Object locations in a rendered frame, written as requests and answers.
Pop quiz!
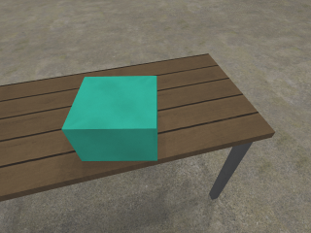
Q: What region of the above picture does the carton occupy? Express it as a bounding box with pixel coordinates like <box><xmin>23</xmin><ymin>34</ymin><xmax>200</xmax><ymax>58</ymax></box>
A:
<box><xmin>61</xmin><ymin>76</ymin><xmax>157</xmax><ymax>161</ymax></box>

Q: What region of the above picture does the table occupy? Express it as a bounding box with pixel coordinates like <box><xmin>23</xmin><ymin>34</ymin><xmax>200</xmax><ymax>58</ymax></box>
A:
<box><xmin>0</xmin><ymin>53</ymin><xmax>275</xmax><ymax>202</ymax></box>

